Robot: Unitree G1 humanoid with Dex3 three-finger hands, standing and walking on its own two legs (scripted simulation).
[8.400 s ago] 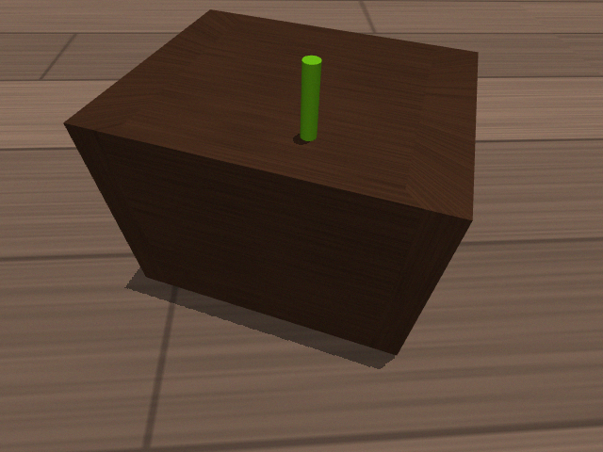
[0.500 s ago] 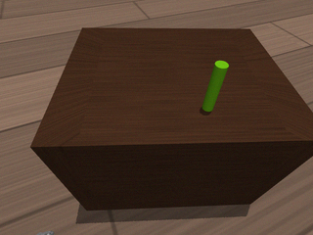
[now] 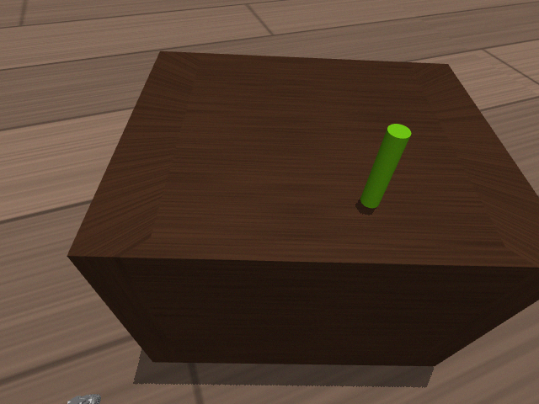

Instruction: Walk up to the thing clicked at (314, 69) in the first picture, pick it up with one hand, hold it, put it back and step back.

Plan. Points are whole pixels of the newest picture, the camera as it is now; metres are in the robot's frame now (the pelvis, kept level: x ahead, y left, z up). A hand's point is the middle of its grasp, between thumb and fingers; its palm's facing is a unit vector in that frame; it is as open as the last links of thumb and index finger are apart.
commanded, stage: walk up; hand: right
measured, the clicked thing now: (382, 169) +0.54 -0.21 +0.02
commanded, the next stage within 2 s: stand in 0.46 s
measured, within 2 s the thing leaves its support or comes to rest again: neither
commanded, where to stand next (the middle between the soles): +0.07 +0.00 m, yaw +0 degrees
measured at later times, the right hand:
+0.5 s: hand out of the picture +0.12 -0.24 -0.15, palm faces -0.07 +0.94 -0.35, open 7.4 cm
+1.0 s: hand out of the picture +0.09 -0.25 -0.15, palm faces -0.03 +0.94 -0.33, open 7.4 cm
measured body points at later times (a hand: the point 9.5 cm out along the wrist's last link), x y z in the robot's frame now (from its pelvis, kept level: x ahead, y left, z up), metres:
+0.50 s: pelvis +0.01 +0.00 +0.00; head +0.03 +0.01 +0.45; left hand +0.09 +0.31 -0.13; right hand +0.12 -0.29 -0.12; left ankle +0.03 +0.14 -0.74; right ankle -0.01 -0.12 -0.74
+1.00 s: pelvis +0.02 +0.00 +0.01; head +0.03 +0.00 +0.46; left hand +0.10 +0.30 -0.12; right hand +0.09 -0.30 -0.13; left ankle +0.03 +0.14 -0.74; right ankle -0.01 -0.12 -0.74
